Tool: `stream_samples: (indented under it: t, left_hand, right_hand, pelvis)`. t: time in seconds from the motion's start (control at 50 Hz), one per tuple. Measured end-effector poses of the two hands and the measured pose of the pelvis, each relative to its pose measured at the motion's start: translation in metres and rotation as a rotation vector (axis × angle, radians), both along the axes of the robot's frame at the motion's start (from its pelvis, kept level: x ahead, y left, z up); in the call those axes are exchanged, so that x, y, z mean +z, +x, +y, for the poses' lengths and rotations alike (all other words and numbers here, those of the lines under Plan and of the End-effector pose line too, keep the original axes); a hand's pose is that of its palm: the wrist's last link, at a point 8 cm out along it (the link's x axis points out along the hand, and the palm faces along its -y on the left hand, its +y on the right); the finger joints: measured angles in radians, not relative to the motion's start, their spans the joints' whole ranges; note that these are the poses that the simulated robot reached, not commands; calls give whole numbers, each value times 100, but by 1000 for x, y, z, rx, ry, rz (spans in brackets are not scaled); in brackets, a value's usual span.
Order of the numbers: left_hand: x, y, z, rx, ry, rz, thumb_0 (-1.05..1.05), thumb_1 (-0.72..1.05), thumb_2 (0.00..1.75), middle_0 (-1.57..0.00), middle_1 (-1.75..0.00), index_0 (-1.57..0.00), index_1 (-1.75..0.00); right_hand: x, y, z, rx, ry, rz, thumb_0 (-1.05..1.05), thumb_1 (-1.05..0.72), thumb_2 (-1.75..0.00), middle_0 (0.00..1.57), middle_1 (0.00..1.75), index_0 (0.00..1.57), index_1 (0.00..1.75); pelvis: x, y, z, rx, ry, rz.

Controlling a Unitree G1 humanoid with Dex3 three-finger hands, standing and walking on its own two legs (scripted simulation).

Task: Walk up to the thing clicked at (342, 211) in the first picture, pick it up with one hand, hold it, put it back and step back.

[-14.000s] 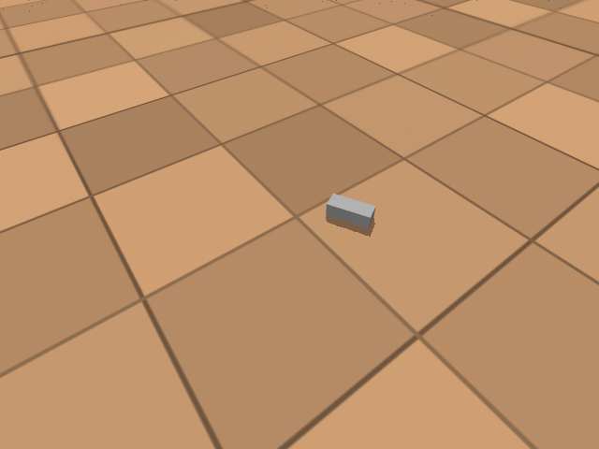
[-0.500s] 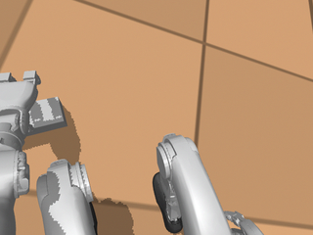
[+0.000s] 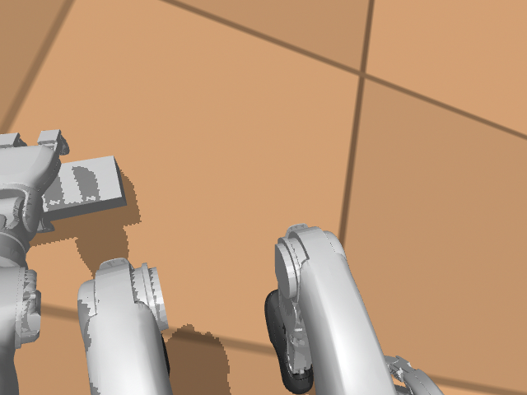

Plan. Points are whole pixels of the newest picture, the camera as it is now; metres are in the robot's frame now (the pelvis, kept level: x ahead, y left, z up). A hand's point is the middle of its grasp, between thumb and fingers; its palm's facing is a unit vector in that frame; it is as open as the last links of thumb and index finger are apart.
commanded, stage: rest palm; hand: left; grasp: from above
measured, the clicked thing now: (60, 192) +0.47 +0.29 -0.29
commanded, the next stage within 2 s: close in 0.70 s
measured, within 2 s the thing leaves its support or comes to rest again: neither
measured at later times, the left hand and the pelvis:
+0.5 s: hand (58, 195) +0.45 +0.28 -0.25, palm faces -0.47 -0.11 -0.87, open 14.0 cm; pelvis +0.00 +0.00 -0.03, yaw -3 degrees
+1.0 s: hand (54, 200) +0.45 +0.29 -0.26, palm faces -0.45 -0.13 -0.88, open 13.2 cm; pelvis +0.00 +0.01 -0.03, yaw -5 degrees
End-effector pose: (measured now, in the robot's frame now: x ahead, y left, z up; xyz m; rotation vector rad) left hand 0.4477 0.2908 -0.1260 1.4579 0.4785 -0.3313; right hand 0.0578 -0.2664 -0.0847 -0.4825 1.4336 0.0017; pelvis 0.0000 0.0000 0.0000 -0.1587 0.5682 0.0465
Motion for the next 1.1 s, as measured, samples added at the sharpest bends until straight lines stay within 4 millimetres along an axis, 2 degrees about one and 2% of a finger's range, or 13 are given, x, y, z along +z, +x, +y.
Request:
stream_samples:
  t: [0.08,0.16,0.26,0.44,0.6,0.9,1.1]
  left_hand:
    - [-11,-3,-8,-18,-25,-14,0,-50,102,-8,-108,-11,-106]
    - [-21,-5,-10,-22,-10,-30,0,-49,100,-8,-106,-10,-104]
    - [-38,-7,-9,8,10,-37,0,-49,98,-7,-103,-9,-102]
    - [-53,11,-7,63,32,-47,0,-48,98,-7,-102,-8,-102]
    - [-76,8,-5,97,-4,4,0,-47,97,-7,-103,-9,-102]
    - [-78,4,5,67,-9,-38,0,-47,104,-9,-103,-10,-103]
    - [-79,8,3,65,-1,-44,0,-39,103,-14,-102,-15,-102]
  right_hand:
    - [6,7,-3,24,-24,-25,0,-91,-89,20,30,20,30]
    - [7,5,-6,53,-38,-25,0,-91,-89,20,30,20,30]
    - [3,-7,-6,76,-37,-3,0,-90,-89,20,30,20,30]
    - [-5,-33,6,83,18,68,0,-90,-89,20,30,20,30]
    - [-3,-37,18,90,54,104,0,-90,-89,20,30,20,30]
    - [2,-17,11,167,26,71,0,-91,-89,20,30,20,30]
    - [4,-18,17,204,41,60,0,-90,-89,20,30,20,30]
  pelvis:
    - [-2,-1,1,-1,-5,-10]
    - [-7,-4,0,-4,-5,-23]
    - [-16,-7,1,-12,-8,-35]
    - [-25,-3,3,-31,-23,-39]
    - [-24,4,5,-38,-38,-41]
    - [-29,3,9,-44,-60,-70]
    - [-32,0,10,-47,-68,-91]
